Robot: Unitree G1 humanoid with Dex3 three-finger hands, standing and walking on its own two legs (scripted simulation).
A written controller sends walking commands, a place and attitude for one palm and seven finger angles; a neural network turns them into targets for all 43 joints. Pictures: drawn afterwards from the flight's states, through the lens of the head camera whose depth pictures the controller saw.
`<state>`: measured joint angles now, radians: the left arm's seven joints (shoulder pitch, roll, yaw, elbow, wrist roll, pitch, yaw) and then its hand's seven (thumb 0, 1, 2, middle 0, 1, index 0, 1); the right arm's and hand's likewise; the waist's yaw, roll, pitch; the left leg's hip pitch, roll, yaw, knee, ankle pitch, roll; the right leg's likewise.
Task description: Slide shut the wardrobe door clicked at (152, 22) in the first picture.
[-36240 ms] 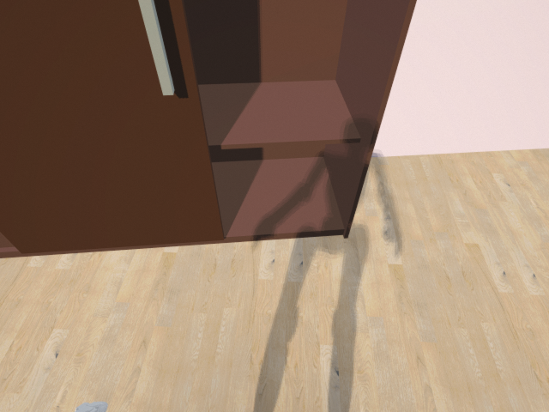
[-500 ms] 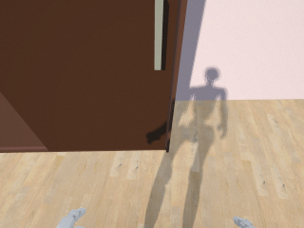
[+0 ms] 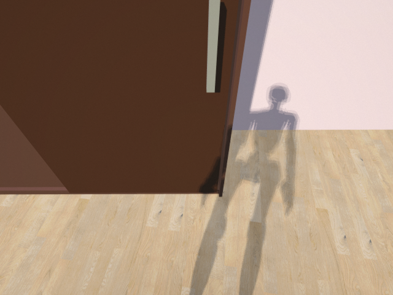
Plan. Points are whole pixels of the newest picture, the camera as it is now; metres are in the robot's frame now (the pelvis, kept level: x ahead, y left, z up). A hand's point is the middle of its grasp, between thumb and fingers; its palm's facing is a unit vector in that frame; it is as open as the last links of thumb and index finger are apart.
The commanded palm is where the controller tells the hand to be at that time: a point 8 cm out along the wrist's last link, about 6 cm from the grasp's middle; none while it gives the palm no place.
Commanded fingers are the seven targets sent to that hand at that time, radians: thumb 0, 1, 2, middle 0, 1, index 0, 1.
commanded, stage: let the arm hang, fingers relaxed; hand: left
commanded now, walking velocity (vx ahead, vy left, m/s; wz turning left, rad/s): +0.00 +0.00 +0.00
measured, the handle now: (211, 46) +0.74 +0.00 +0.15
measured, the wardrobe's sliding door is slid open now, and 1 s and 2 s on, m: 0.01 0.01 0.01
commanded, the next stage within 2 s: look to check the result in 0.36 s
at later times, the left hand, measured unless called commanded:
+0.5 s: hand out of the picture +0.08 +0.22 -0.16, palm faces -0.01 -0.95 -0.30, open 7.4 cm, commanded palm none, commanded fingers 0.00 0.90 0.90 -0.20 -0.30 -0.20 -0.30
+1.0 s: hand out of the picture +0.13 +0.22 -0.15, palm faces -0.02 -0.94 -0.35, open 7.4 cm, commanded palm none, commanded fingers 0.00 0.90 0.90 -0.20 -0.30 -0.20 -0.30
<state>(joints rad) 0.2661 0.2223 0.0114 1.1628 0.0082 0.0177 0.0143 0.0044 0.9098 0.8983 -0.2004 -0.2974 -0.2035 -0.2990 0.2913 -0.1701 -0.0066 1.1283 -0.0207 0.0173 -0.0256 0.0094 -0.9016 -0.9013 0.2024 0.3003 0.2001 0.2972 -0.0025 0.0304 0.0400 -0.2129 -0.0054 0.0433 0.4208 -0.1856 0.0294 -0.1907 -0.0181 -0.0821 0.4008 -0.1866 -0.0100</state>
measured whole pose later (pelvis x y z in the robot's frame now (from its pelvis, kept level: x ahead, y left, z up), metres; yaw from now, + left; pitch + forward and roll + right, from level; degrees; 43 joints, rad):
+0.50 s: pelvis +0.02 +0.00 +0.00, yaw +0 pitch -1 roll +0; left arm 0.13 0.28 0.02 1.14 0.01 0.00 0.00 0.00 0.90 0.90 -0.20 -0.30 -0.21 -0.30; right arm 0.15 -0.28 -0.01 1.12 -0.02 0.00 -0.02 0.01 -0.90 -0.90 0.20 0.30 0.20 0.30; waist -0.01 0.02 0.05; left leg -0.16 -0.01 0.05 0.35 -0.17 0.02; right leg -0.14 -0.02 -0.08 0.35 -0.18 -0.01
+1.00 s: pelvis +0.04 -0.02 +0.01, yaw +0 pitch -1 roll +0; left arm 0.08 0.32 0.01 1.13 0.01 -0.01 0.00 0.00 0.90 0.90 -0.20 -0.30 -0.21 -0.30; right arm 0.09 -0.34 0.00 1.12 -0.02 0.00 -0.01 0.01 -0.90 -0.90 0.20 0.30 0.20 0.30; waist -0.01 0.03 0.05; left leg -0.10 0.02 0.04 0.30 -0.19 -0.01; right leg -0.09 0.01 -0.08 0.31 -0.20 -0.03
